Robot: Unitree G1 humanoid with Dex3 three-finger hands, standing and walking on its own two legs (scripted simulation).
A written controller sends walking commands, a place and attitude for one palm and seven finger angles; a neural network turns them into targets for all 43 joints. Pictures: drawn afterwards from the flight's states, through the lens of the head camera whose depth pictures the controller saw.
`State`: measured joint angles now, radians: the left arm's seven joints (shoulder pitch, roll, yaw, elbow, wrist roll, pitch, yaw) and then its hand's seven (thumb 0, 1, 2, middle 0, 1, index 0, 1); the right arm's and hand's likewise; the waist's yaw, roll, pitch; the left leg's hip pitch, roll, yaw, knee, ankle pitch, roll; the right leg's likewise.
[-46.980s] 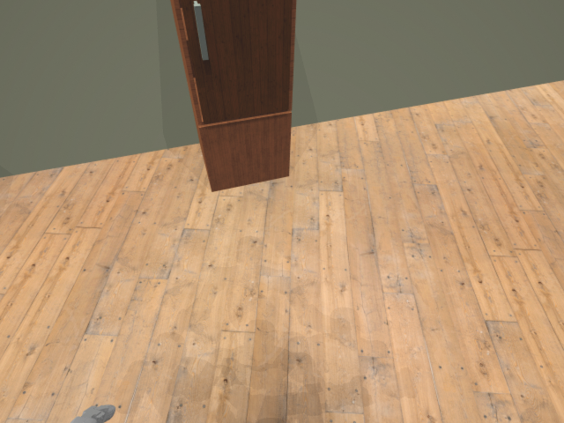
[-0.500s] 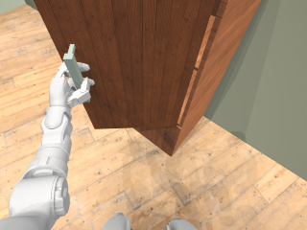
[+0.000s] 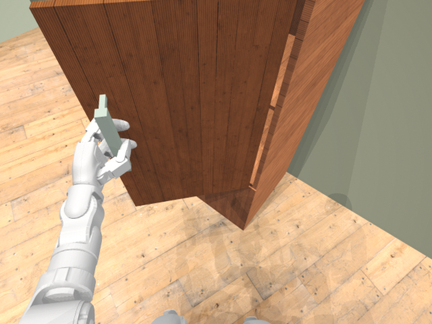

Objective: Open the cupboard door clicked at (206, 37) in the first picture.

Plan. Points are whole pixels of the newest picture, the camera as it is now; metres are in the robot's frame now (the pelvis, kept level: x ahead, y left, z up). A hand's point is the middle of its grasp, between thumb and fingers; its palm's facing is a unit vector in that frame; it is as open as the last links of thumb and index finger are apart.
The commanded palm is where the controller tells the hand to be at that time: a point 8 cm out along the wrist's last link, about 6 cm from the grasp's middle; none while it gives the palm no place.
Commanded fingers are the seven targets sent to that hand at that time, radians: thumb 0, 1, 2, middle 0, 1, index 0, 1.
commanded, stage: pull the door open along its arc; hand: left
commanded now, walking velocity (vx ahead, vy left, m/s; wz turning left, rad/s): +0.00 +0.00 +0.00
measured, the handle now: (115, 136) +0.46 +0.19 +0.07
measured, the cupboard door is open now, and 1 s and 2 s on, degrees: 49 84 86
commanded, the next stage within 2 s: open thumb and fingers to let go in 0.78 s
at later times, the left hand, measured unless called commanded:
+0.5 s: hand (165, 214) +0.29 +0.08 +0.07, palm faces +0.43 -0.90 +0.01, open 6.1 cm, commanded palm +0.22 +0.11 +0.07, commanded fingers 0.00 0.90 0.90 -0.40 -1.35 -0.40 -1.35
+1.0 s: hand (187, 235) +0.26 +0.04 +0.07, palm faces +0.39 -0.92 -0.01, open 6.1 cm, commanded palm +0.20 +0.08 +0.07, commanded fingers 0.00 0.41 0.69 -0.37 -1.30 -0.37 -1.30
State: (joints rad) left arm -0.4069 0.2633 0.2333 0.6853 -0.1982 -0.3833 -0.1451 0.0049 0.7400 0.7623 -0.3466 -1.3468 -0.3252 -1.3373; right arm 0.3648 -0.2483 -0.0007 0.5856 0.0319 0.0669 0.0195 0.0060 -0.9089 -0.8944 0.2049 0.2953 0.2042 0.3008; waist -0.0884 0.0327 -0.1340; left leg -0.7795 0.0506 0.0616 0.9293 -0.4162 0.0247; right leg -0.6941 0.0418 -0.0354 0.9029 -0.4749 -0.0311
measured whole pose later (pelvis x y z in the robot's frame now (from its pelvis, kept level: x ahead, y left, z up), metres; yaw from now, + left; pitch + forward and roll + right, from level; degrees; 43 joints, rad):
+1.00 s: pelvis +0.01 -0.05 +0.00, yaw +5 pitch +9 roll +1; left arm 0.30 -0.06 -0.27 -0.06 0.05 -0.18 0.49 -0.01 0.64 0.78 -0.35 -1.31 -0.39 -1.33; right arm 0.20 -0.20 0.01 0.53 -0.06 0.00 0.02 0.01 -0.91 -0.89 0.20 0.30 0.20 0.30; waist -0.01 0.04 -0.14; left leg -0.64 0.02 -0.03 0.91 -0.41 -0.04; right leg -0.55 0.02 -0.12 0.93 -0.54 -0.10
